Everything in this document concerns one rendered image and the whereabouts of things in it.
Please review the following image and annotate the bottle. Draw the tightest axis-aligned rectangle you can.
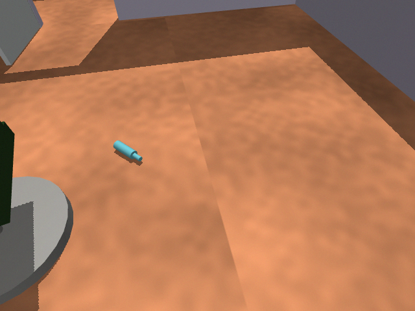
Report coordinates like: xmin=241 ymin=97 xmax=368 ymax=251
xmin=113 ymin=141 xmax=142 ymax=161

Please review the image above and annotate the office chair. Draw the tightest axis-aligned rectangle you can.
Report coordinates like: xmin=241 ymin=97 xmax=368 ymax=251
xmin=0 ymin=121 xmax=73 ymax=305

